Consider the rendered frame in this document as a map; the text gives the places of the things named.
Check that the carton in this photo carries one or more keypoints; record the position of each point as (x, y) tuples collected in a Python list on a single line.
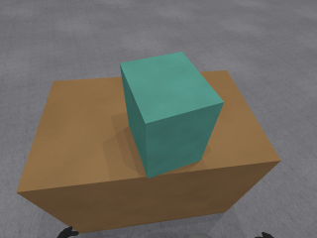
[(172, 111)]

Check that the robot left hand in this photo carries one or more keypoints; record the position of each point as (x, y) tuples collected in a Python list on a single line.
[(67, 232)]

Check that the pedestal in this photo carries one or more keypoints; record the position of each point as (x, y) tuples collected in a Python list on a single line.
[(85, 170)]

